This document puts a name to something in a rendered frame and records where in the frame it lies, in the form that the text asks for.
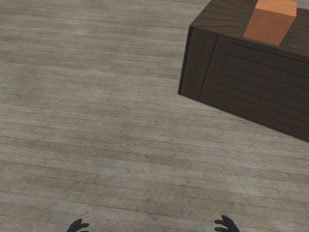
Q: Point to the robot right hand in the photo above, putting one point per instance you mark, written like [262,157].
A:
[226,222]

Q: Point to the pedestal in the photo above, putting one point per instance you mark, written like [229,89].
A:
[263,83]

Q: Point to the carton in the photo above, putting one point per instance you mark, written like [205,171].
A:
[270,21]

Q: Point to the robot left hand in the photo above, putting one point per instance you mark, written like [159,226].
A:
[76,225]

